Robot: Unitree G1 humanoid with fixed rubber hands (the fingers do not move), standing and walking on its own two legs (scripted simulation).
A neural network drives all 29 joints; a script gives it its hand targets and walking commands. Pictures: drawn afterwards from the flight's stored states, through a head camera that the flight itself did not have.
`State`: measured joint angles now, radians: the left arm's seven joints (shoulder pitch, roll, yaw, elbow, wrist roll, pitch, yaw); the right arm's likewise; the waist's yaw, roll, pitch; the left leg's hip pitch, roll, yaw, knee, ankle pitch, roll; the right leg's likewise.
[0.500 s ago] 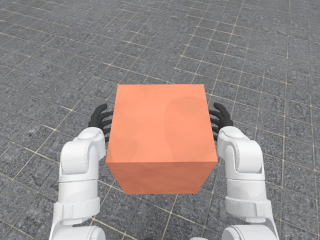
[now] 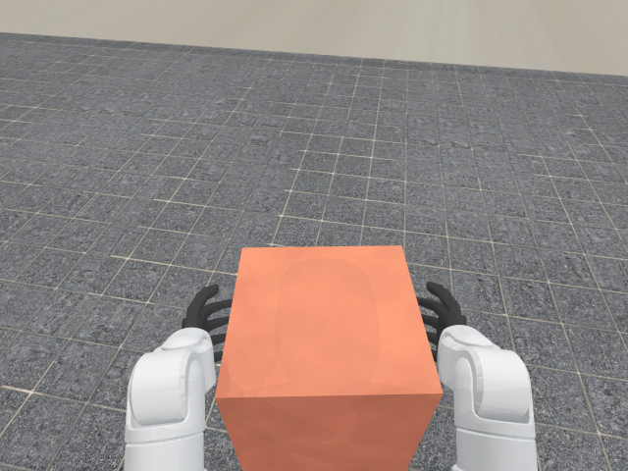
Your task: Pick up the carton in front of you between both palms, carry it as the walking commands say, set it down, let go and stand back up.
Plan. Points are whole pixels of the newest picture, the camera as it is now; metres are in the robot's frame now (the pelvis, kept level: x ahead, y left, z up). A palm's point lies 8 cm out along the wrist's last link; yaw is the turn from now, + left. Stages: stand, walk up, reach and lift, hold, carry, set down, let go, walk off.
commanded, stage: carry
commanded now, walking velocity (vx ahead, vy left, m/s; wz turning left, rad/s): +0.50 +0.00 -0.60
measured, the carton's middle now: (323, 365) +0.27 +0.01 +0.00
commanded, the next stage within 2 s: none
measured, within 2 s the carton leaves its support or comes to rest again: neither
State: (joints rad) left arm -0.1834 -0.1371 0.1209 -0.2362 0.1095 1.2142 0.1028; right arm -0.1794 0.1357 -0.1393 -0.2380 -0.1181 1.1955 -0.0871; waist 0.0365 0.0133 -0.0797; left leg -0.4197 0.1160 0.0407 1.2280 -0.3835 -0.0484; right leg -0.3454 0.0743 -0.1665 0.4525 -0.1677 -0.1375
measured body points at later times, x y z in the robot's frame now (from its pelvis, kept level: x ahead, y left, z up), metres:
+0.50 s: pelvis +0.31 +0.02 +0.00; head +0.29 +0.04 +0.45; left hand +0.61 +0.08 +0.07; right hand +0.52 -0.21 +0.08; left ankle +0.40 +0.10 -0.73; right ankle +0.14 -0.03 -0.65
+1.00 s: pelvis +0.58 -0.07 +0.02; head +0.56 -0.09 +0.47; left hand +0.85 +0.07 +0.09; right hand +0.84 -0.24 +0.09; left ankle +0.58 +0.06 -0.67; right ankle +0.53 -0.17 -0.73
